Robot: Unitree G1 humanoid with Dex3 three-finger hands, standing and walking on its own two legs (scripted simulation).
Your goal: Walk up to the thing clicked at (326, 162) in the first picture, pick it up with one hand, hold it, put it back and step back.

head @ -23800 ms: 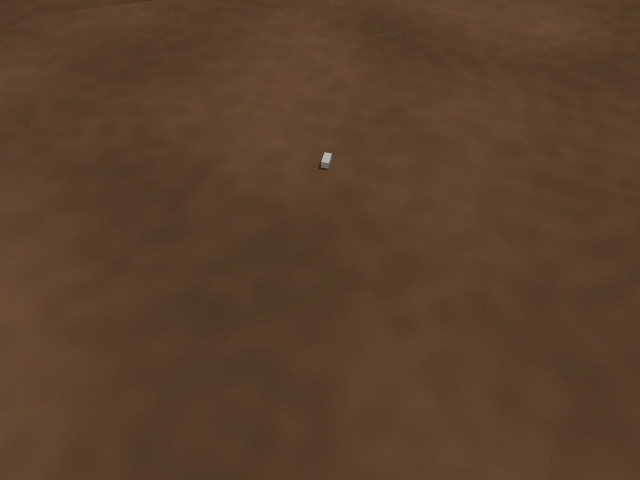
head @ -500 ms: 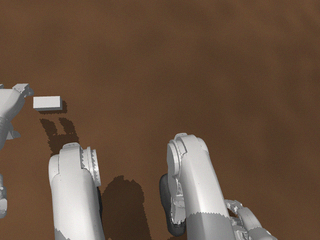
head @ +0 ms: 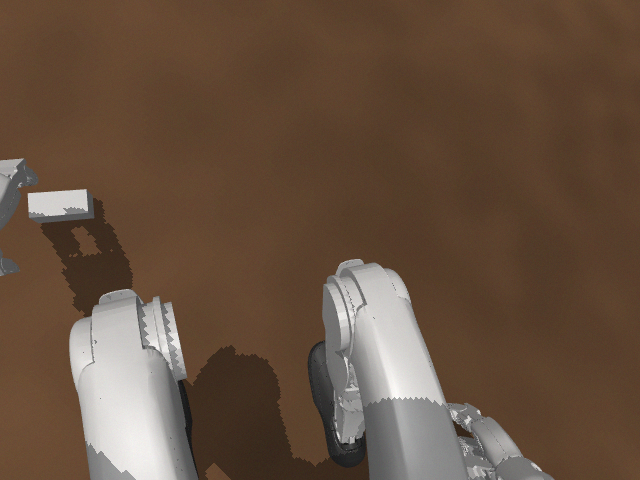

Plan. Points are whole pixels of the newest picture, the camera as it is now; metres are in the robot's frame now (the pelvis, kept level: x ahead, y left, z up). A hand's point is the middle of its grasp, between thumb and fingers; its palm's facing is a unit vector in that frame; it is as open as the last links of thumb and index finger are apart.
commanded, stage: rise first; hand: left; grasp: from above
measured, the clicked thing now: (62, 206) +0.48 +0.31 -0.30
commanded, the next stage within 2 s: approach in 1.56 s
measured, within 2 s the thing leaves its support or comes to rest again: neither
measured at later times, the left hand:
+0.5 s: hand out of the picture +0.42 +0.34 -0.19, palm faces -0.46 -0.08 -0.88, open 12.3 cm
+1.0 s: hand out of the picture +0.42 +0.35 -0.18, palm faces -0.46 -0.07 -0.88, open 12.6 cm
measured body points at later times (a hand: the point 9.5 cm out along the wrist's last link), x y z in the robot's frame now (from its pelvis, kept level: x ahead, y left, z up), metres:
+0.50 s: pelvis +0.00 +0.00 -0.01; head +0.24 +0.09 +0.37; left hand +0.44 +0.34 -0.14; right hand +0.09 -0.27 -0.11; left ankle +0.08 +0.15 -0.28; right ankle +0.09 -0.12 -0.28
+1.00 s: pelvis +0.00 +0.01 -0.01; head +0.24 +0.10 +0.37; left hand +0.44 +0.35 -0.13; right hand +0.08 -0.26 -0.11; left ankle +0.08 +0.15 -0.28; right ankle +0.09 -0.12 -0.28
